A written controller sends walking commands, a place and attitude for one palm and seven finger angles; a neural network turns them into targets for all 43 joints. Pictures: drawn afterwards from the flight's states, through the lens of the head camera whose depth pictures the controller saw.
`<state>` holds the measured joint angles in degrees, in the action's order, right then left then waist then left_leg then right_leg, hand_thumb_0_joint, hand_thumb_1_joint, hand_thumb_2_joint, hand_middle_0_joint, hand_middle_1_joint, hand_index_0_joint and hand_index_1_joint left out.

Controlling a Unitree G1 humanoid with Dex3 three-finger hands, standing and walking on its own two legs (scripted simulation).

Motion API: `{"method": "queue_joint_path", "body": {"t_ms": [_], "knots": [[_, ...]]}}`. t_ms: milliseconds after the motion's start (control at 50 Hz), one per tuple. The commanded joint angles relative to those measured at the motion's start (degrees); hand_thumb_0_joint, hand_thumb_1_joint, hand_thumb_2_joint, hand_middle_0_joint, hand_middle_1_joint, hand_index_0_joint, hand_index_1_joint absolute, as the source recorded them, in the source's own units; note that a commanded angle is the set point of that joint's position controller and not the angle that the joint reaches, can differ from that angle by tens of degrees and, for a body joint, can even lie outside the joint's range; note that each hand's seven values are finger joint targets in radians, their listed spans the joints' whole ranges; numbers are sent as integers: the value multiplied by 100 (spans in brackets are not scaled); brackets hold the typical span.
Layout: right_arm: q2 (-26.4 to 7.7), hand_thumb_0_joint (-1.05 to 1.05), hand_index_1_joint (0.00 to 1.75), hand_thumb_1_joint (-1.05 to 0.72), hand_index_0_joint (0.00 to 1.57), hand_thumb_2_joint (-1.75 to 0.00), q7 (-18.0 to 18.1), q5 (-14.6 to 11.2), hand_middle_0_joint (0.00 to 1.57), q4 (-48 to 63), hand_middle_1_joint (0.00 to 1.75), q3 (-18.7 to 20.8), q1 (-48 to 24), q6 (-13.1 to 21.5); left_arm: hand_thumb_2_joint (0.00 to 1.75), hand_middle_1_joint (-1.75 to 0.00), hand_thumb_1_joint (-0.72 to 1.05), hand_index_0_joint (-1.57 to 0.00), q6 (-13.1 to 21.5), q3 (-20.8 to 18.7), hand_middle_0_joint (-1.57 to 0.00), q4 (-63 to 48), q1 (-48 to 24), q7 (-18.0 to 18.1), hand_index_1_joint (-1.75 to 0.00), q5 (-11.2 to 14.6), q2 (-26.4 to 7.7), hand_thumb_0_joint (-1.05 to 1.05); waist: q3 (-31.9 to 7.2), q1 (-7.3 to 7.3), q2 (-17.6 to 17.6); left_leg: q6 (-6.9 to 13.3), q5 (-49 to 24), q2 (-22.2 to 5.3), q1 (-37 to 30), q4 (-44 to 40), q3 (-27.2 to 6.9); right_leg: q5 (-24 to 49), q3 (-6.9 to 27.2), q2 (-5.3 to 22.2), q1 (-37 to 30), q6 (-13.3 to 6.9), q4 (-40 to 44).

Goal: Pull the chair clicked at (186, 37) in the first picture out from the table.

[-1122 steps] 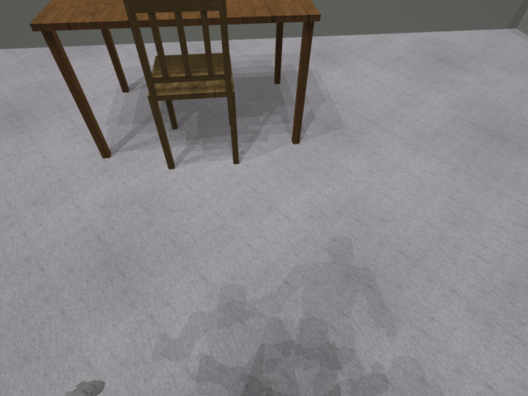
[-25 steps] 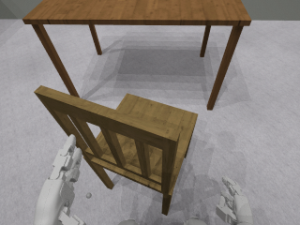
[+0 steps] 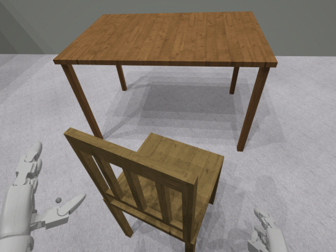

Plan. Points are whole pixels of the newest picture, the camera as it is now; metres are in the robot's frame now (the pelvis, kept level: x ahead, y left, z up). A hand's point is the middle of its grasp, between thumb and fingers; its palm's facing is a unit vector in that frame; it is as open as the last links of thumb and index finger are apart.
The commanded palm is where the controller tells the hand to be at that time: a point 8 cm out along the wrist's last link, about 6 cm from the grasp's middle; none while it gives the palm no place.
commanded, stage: draw the hand back to the body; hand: left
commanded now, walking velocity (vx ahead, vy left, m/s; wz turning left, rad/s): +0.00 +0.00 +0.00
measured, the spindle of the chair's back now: (136, 189) +0.32 +0.15 -0.09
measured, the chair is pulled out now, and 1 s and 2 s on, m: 0.60 0.60 0.60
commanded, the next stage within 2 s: step back with the hand held close in 0.60 s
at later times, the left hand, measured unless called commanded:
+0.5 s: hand (42, 177) +0.20 +0.25 +0.16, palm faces +0.45 -0.77 -0.45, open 7.5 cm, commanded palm +0.15 +0.30 +0.19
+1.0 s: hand (40, 181) +0.20 +0.26 +0.16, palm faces +0.33 -0.77 -0.55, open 7.4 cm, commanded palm +0.14 +0.30 +0.19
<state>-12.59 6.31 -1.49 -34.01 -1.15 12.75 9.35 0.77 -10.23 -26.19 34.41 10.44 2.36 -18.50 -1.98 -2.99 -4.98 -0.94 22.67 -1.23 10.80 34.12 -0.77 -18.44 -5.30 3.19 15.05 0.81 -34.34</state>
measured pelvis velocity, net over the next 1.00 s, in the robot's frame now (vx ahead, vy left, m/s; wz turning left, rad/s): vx -0.02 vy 0.01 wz -0.05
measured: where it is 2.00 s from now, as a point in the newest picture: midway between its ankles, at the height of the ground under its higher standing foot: outside the picture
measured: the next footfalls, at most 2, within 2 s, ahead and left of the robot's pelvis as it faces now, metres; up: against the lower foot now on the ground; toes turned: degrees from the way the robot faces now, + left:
none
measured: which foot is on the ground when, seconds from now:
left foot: down 0.00-1.00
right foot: down 0.00-1.00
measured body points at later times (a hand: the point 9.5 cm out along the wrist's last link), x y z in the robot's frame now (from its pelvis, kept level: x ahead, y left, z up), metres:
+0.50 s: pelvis +0.01 +0.00 +0.01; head +0.00 -0.04 +0.46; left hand +0.17 +0.29 +0.19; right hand +0.18 -0.24 -0.09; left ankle -0.05 +0.13 -0.73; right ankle +0.00 -0.13 -0.73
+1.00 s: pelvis -0.02 +0.01 +0.01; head +0.01 -0.02 +0.46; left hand +0.17 +0.29 +0.19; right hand +0.15 -0.24 -0.09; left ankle -0.05 +0.13 -0.73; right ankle +0.00 -0.13 -0.73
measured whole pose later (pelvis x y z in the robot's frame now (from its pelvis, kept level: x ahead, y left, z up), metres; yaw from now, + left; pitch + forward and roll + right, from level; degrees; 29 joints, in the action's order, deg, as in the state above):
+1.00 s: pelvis -0.02 +0.01 +0.01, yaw -3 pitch +0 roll +0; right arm -13.6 4.5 -1.1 -33.2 1.3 8.6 2.0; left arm 6.2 -21.0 -25.7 32.6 8.9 2.6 -22.2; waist 3.5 -0.3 -4.1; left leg -0.2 16.6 -0.7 9.3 25.6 2.5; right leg -11.8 -2.2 3.1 15.2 1.5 -26.8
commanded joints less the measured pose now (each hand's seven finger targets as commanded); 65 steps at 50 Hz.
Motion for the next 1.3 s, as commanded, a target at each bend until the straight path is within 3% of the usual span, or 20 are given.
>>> {"method": "queue_joint_path", "body": {"t_ms": [0, 200, 260, 300, 440, 540, 680, 700, 720, 740, 760, 800, 900, 940, 1000, 1040, 1120, 1180, 1240, 1280], "knots": [[-497, 0, 30, -90, 20, -90, -15, 11, 20, 795, 30, 238, -692, 326, 73, -22, 54, -15, 474, -1014, -15, -1158, -362, 95, -22, 7, -964, 0, -110, -32, 202, 99, -1881, -127, 151, -835, 40, 1509, 91, 83, -716, -187, 687], [-558, 0, 30, -90, 20, -90, -76, 16, 20, 557, 30, 323, -764, 322, 90, -30, 90, -20, 634, -1884, -20, -1022, -1078, 108, -30, 77, -1480, 0, -275, -65, 73, 124, -2316, -135, -344, -1034, 136, 1980, 159, 77, -1049, -158, 927], [-571, 0, 30, -90, 20, -90, -126, 3, 20, 519, 30, 351, -802, 248, 90, -30, 90, -20, 566, -1476, -20, -518, -763, 17, -30, 101, -978, 0, -4, -14, 337, 127, -2390, -167, -304, -1086, 155, 2022, 126, 63, -973, -136, 969], [-606, 0, 30, -90, 20, -90, -137, 0, 20, 537, 30, 383, -829, 192, 90, -30, 90, -20, 584, -1506, -20, -578, -833, 6, -30, 109, -1064, 0, -66, -22, 489, 154, -2317, -163, -332, -1120, 167, 1983, 132, 50, -999, -118, 1000], [-578, 0, 30, -90, 20, -90, -117, 6, 20, 557, 30, 370, -842, 225, 90, -30, 90, -20, 639, -1858, -20, -1092, -955, 39, -30, 83, -1517, 0, -379, -73, 49, 120, -2498, -111, -422, -1138, 148, 2162, 181, 42, -1256, -151, 1015], [-569, 0, 30, -90, 20, -90, -106, -13, 20, 564, 30, 355, -836, 204, 90, -30, 90, -20, 596, -1745, -20, -862, -1016, 20, -30, 113, -1340, 0, -38, -26, 94, 107, -2234, -114, -363, -1236, 149, 1851, 163, -3, -1078, -144, 1114], [-573, 0, 30, -90, 20, -90, -127, -2, 20, 585, 30, 368, -837, 198, 90, -30, 90, -20, 582, -1645, -20, -702, -920, -5, -30, 129, -1199, 0, -31, -32, 264, 132, -2187, -120, -381, -1266, 175, 1829, 179, -16, -1072, -126, 1098], [-606, 0, 30, -90, 20, -90, -143, 9, 20, 609, 30, 352, -839, 206, 90, -30, 90, -20, 594, -1393, -20, -844, -1172, -38, -30, 121, -1052, 0, -81, 18, 258, 142, -2212, -107, -422, -1267, 183, 1861, 189, -9, -1071, -121, 1096], [-743, 0, 30, -90, 20, -90, -148, -31, 20, 773, 30, 403, -737, 54, 90, -30, 90, -20, 903, -2259, -20, -1292, -2070, -30, -30, 169, -1950, 0, 539, 146, 320, 215, -1654, -283, -13, -1145, 191, 2194, 841, 291, -525, -154, 1429], [-682, 0, 30, -90, 20, -90, -128, -17, 20, 680, 30, 388, -647, -14, 90, -30, 90, -20, 1018, -2329, -20, -1157, -2176, -55, -30, 95, -2045, 0, 489, 187, 288, 197, -1329, -242, 75, -1149, 83, 2116, 894, 419, -547, -218, 1480], [-650, 0, 30, -90, 20, -90, -134, 7, 20, 661, 30, 396, -708, -80, 90, -30, 90, -20, 983, -1990, -20, -588, -1303, -84, -30, 100, -1430, 0, 358, 220, 388, 193, -1436, -268, -20, -1172, 56, 2162, 832, 434, -623, -241, 1366], [-684, 0, 30, -90, 20, -90, -189, 33, 20, 811, 30, 388, -820, -243, 90, -30, 90, -20, 954, -1715, -20, -584, -642, -103, -30, 63, -1133, 0, 5, 202, 122, 214, -1939, -360, -92, -1248, 60, 2350, 681, 398, -806, -177, 1118], [-622, 0, 30, -90, 20, -90, -168, 25, 20, 988, 30, 439, -904, -488, 90, -30, 90, -20, 921, -1992, -20, -988, -117, 1, -30, 26, -1381, 0, -613, 176, 375, 188, -2920, -542, -68, -1144, -36, 2926, 509, 369, -1043, -102, 703], [-635, 0, 30, -90, 20, -90, -123, 11, 20, 1000, 30, 471, -909, -516, 90, -30, 90, -20, 925, -2145, -20, -1258, -133, 50, -30, 23, -1599, 0, -775, 183, 177, 173, -3018, -560, -42, -1088, -42, 3056, 526, 412, -1064, -109, 577], [-591, 0, 30, -90, 20, -90, -80, 5, 20, 1034, 30, 463, -872, -509, 90, -30, 90, -20, 921, -2147, -20, -1392, -37, 88, -30, 52, -1566, 0, -809, 177, 181, 168, -3137, -609, 94, -1047, -95, 2992, 484, 372, -981, -93, 415], [-577, 0, 30, -90, 20, -90, -38, 2, 20, 967, 30, 477, -887, -488, 90, -30, 90, -20, 891, -2214, -20, -1307, -32, 120, -30, 57, -1625, 0, -738, 176, 26, 190, -2890, -650, 199, -1091, -116, 2719, 496, 360, -859, -74, 390], [-587, 0, 30, -90, 20, -90, -25, 22, 20, 948, 30, 455, -799, -431, 90, -30, 90, -20, 857, -2039, -20, -1277, -150, 143, -30, 48, -1453, 0, -528, 185, 215, 223, -1959, -659, 699, -1086, -149, 2258, 583, 328, -772, -61, 452], [-603, 0, 30, -90, 20, -90, -13, 40, 20, 912, 30, 452, -733, -389, 90, -30, 90, -20, 842, -1983, -20, -1287, -268, 179, -30, 28, -1441, 0, -423, 220, 420, 192, -1177, -480, 903, -929, -111, 2027, 828, 447, -617, -135, 745], [-655, 0, 30, -90, 20, -90, -17, 49, 20, 860, 30, 471, -672, -367, 90, -30, 90, -20, 849, -2060, -20, -1311, -399, 223, -30, -9, -1591, 0, -286, 245, 617, 192, -304, -285, 920, -734, -61, 962, 1192, 618, -158, -269, 1238], [-639, 0, 30, -90, 20, -90, -32, 61, 20, 899, 30, 414, -670, -346, 90, -30, 90, -20, 886, -1984, -20, -1392, -481, 235, -30, -32, -1523, 0, -160, 241, 624, 233, 137, -290, 997, -827, -113, 119, 1194, 580, 97, -233, 1396]]}}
